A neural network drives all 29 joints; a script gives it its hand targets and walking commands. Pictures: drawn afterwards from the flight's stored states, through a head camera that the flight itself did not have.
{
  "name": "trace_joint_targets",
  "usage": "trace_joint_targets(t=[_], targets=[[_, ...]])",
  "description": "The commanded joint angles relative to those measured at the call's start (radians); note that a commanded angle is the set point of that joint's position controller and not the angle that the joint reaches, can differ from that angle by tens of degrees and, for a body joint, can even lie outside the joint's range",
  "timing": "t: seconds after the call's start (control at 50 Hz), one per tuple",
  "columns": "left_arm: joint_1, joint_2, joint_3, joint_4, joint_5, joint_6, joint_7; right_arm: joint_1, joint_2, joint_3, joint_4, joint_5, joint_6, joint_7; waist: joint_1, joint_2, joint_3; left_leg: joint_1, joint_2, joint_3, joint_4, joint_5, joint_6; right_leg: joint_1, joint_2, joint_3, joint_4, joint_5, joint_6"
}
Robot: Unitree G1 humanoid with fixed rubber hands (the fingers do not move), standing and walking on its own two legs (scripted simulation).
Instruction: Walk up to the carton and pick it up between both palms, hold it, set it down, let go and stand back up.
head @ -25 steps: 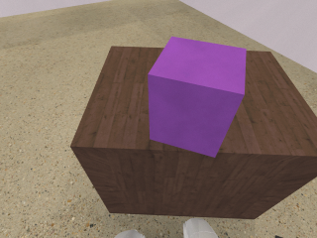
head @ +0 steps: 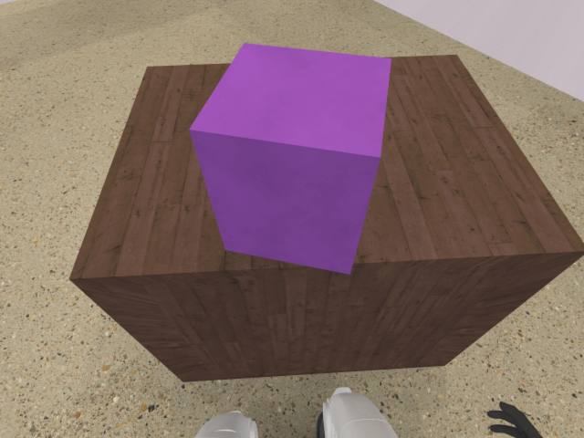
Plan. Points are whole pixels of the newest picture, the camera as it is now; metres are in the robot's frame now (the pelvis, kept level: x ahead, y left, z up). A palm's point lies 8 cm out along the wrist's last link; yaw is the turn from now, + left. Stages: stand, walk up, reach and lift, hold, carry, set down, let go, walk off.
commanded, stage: walk up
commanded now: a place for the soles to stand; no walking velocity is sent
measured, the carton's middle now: (299, 164) +0.47 -0.01 +0.10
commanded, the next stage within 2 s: none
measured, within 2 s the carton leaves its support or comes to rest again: neither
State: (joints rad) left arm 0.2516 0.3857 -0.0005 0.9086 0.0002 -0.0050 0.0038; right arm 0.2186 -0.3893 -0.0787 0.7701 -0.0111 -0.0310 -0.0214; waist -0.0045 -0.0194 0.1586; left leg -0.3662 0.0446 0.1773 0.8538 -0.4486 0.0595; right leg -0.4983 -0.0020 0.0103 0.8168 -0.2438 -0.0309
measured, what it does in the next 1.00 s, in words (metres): steps on the spot: right foot, then left foot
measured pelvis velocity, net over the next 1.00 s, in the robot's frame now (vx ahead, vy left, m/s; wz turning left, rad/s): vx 0.03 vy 0.01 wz -0.01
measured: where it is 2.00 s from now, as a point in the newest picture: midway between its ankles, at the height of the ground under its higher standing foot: outside the picture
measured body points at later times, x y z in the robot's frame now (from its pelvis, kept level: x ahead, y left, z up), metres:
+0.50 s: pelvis -0.02 -0.01 +0.00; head +0.01 -0.01 +0.45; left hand +0.07 +0.29 -0.12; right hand +0.03 -0.34 -0.11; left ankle +0.00 +0.10 -0.68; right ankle +0.05 -0.12 -0.70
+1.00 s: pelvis +0.03 +0.01 +0.01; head +0.07 +0.01 +0.45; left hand +0.11 +0.31 -0.12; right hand +0.09 -0.32 -0.10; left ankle +0.03 +0.11 -0.69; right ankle +0.07 -0.12 -0.70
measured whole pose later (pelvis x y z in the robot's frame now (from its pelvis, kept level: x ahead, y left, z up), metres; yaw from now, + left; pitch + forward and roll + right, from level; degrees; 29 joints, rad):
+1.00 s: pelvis +0.03 +0.01 +0.01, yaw -1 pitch +0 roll +0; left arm 0.21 0.39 0.00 0.91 0.00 -0.04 0.01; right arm 0.27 -0.39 -0.07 0.85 -0.01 -0.04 0.00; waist -0.01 -0.01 0.09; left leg -0.40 0.02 0.07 0.85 -0.45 0.04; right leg -0.45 0.00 0.00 0.82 -0.36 -0.02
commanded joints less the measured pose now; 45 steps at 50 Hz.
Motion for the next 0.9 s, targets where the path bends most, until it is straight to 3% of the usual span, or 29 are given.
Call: trace_joint_targets(t=[0.0,0.04,0.06,0.08,0.1,0.12,0.14,0.16,0.24,0.26,0.28,0.3,0.32,0.36,0.46,0.5,0.52,0.54,0.56,0.58,0.6,0.64,0.74,0.78,0.8,0.82,0.84,0.86,0.88], targets=[[-0.132,0.316,0.108,-0.056,0.046,-0.008,0.016,0.209,-0.219,-0.055,0.117,0.009,0.034,0.024,-0.034,-0.244,-0.133,0.218,-0.066,-0.084,0.014,-0.114,-0.001,-0.177,-0.169,0.354,-0.585,-0.636,-0.053],[-0.141,0.291,0.101,-0.059,0.046,0.002,0.014,0.265,-0.219,-0.057,0.139,0.001,0.036,0.022,-0.054,-0.222,-0.142,0.291,-0.061,-0.107,-0.133,-0.179,0.021,-0.205,-0.127,0.289,-0.540,-0.614,0.003],[-0.147,0.257,0.095,-0.062,0.044,0.011,0.011,0.277,-0.238,-0.057,0.146,-0.011,0.031,0.017,-0.062,-0.099,-0.109,0.257,0.010,-0.235,-0.335,-0.385,0.050,-0.226,-0.065,0.209,-0.393,-0.566,0.044],[-0.144,0.224,0.093,-0.064,0.041,0.015,0.007,0.252,-0.261,-0.060,0.142,-0.022,0.020,0.010,-0.065,0.045,-0.069,0.181,0.175,-0.474,-0.514,-0.607,0.112,-0.252,0.008,0.092,-0.116,-0.431,0.062],[-0.138,0.227,0.102,-0.064,0.039,0.013,0.010,0.116,-0.306,-0.070,0.096,-0.021,0.011,0.006,-0.034,0.175,0.015,-0.031,0.379,-0.664,-0.653,-0.666,0.180,-0.179,0.016,0.019,0.167,-0.236,0.033],[-0.096,0.251,0.108,-0.050,0.038,0.006,0.008,0.001,-0.319,-0.070,0.052,-0.026,-0.003,0.000,0.006,0.101,0.038,-0.128,0.412,-0.688,-0.666,-0.588,0.191,-0.084,-0.027,0.056,0.209,-0.195,0.025],[-0.052,0.254,0.111,-0.031,0.034,-0.001,-0.003,-0.070,-0.306,-0.063,0.031,-0.026,-0.016,-0.002,0.046,0.063,0.022,-0.173,0.372,-0.591,-0.622,-0.466,0.179,0.036,-0.045,0.039,0.205,-0.165,0.023],[-0.030,0.249,0.113,-0.017,0.032,-0.007,-0.011,-0.095,-0.292,-0.054,0.025,-0.025,-0.023,0.000,0.058,0.058,0.000,-0.192,0.321,-0.499,-0.574,-0.367,0.160,0.121,-0.047,0.022,0.157,-0.157,0.018],[0.009,0.241,0.119,-0.021,0.034,-0.034,-0.014,-0.015,-0.247,-0.032,0.020,-0.022,-0.021,0.014,0.053,0.077,-0.125,-0.123,0.171,-0.264,-0.312,-0.137,0.068,0.318,-0.011,-0.007,-0.179,-0.197,-0.022],[0.039,0.261,0.123,-0.025,0.037,-0.044,-0.006,0.033,-0.223,-0.026,0.021,-0.019,-0.019,0.017,0.060,-0.004,-0.180,-0.132,0.121,-0.201,-0.161,-0.056,0.035,0.378,-0.061,0.123,-0.307,-0.250,-0.045],[0.086,0.326,0.138,-0.022,0.043,-0.059,0.005,0.069,-0.186,-0.020,0.010,-0.015,-0.014,0.021,0.069,-0.153,-0.238,-0.228,0.025,-0.130,0.071,-0.053,-0.011,0.449,-0.223,0.454,-0.402,-0.303,-0.106],[0.069,0.367,0.142,-0.032,0.035,-0.062,0.010,0.094,-0.201,-0.019,0.012,-0.014,-0.006,0.019,0.057,-0.135,-0.255,-0.305,-0.016,-0.175,0.129,-0.156,-0.029,0.467,-0.315,0.663,-0.444,-0.401,-0.195],[0.058,0.376,0.146,-0.031,0.026,-0.056,0.012,0.080,-0.260,-0.041,0.026,-0.016,0.001,0.015,0.072,-0.083,-0.249,-0.294,0.003,-0.217,0.167,-0.190,-0.023,0.416,-0.340,0.693,-0.470,-0.563,-0.235],[0.035,0.364,0.140,-0.027,0.034,-0.051,0.015,0.087,-0.260,-0.051,0.043,-0.011,0.006,0.017,0.053,-0.068,-0.178,-0.265,0.008,-0.223,0.174,-0.182,-0.016,0.296,-0.319,0.650,-0.521,-0.643,-0.206],[-0.051,0.333,0.127,-0.054,0.039,-0.045,0.008,0.203,-0.240,-0.060,0.083,-0.007,0.000,0.026,-0.001,-0.111,-0.174,-0.079,-0.004,-0.184,0.037,-0.125,0.001,0.110,-0.275,0.439,-0.445,-0.556,-0.166],[-0.140,0.321,0.119,-0.070,0.038,-0.036,0.003,0.298,-0.227,-0.064,0.118,-0.009,-0.009,0.025,-0.072,-0.082,-0.185,0.131,-0.025,-0.136,-0.121,0.001,0.017,-0.056,-0.223,0.307,-0.367,-0.547,-0.122],[-0.172,0.279,0.108,-0.075,0.039,-0.028,0.002,0.361,-0.240,-0.072,0.143,-0.017,-0.013,0.021,-0.112,0.029,-0.180,0.223,-0.018,-0.197,-0.249,-0.077,0.033,-0.153,-0.158,0.210,-0.223,-0.528,-0.076],[-0.177,0.204,0.090,-0.086,0.025,-0.022,-0.001,0.393,-0.287,-0.082,0.144,-0.038,-0.019,0.013,-0.125,0.264,-0.151,0.235,0.126,-0.551,-0.463,-0.355,0.083,-0.286,-0.042,0.070,0.075,-0.461,-0.008],[-0.161,0.197,0.087,-0.087,0.021,-0.021,0.005,0.261,-0.333,-0.086,0.091,-0.041,-0.021,0.007,-0.079,0.289,-0.069,0.140,0.292,-0.829,-0.652,-0.520,0.125,-0.351,0.041,-0.042,0.242,-0.322,0.033],[-0.146,0.259,0.100,-0.066,0.028,-0.025,0.009,0.175,-0.355,-0.089,0.051,-0.030,-0.024,0.005,-0.060,0.174,-0.024,0.091,0.332,-0.871,-0.688,-0.524,0.139,-0.324,0.011,0.045,0.259,-0.278,0.022],[-0.107,0.259,0.094,-0.040,0.029,-0.024,0.006,0.079,-0.334,-0.069,0.033,-0.024,-0.031,-0.003,-0.014,0.125,-0.002,0.030,0.312,-0.793,-0.630,-0.433,0.120,-0.246,-0.051,0.060,0.217,-0.243,0.024],[-0.083,0.260,0.101,-0.015,0.022,-0.024,-0.010,0.046,-0.297,-0.056,0.023,-0.024,-0.042,-0.005,0.011,0.128,0.003,-0.023,0.238,-0.654,-0.559,-0.235,0.081,-0.112,-0.068,0.023,0.167,-0.235,0.024],[-0.091,0.220,0.095,-0.034,0.014,-0.041,-0.006,0.138,-0.287,-0.051,0.027,-0.016,-0.047,-0.001,-0.017,0.166,-0.128,0.131,0.220,-0.532,-0.371,0.341,0.121,0.000,-0.041,-0.025,0.003,-0.276,0.003],[-0.051,0.198,0.087,-0.026,0.013,-0.058,0.001,0.116,-0.265,-0.039,0.017,-0.005,-0.042,-0.002,0.013,0.154,-0.202,0.151,0.185,-0.420,-0.235,0.590,0.095,0.128,-0.026,-0.049,-0.185,-0.138,-0.011],[-0.012,0.204,0.087,-0.021,0.014,-0.069,0.008,0.098,-0.241,-0.031,0.007,0.005,-0.039,-0.001,0.037,0.119,-0.259,0.118,0.153,-0.339,-0.142,0.663,0.056,0.246,-0.038,-0.022,-0.283,0.005,-0.026],[0.049,0.261,0.103,-0.013,0.023,-0.080,0.018,0.074,-0.208,-0.020,-0.008,0.017,-0.041,0.000,0.063,0.037,-0.340,0.015,0.103,-0.271,0.004,0.652,0.003,0.404,-0.126,0.127,-0.294,0.162,-0.079],[0.082,0.318,0.116,-0.015,0.024,-0.087,0.026,0.077,-0.171,-0.006,-0.021,0.024,-0.041,-0.002,0.070,-0.075,-0.395,-0.125,0.025,-0.221,0.146,0.477,-0.043,0.509,-0.262,0.365,-0.284,0.301,-0.154],[0.044,0.328,0.117,-0.017,0.014,-0.082,0.029,0.092,-0.168,-0.005,-0.004,0.019,-0.031,-0.006,0.052,-0.086,-0.386,-0.209,-0.014,-0.207,0.139,0.148,-0.048,0.539,-0.346,0.491,-0.289,0.256,-0.227],[-0.002,0.323,0.113,-0.029,0.007,-0.076,0.027,0.092,-0.201,-0.014,0.017,0.011,-0.023,-0.011,0.034,-0.094,-0.353,-0.187,-0.012,-0.230,0.088,-0.152,-0.038,0.470,-0.379,0.496,-0.276,0.210,-0.275]])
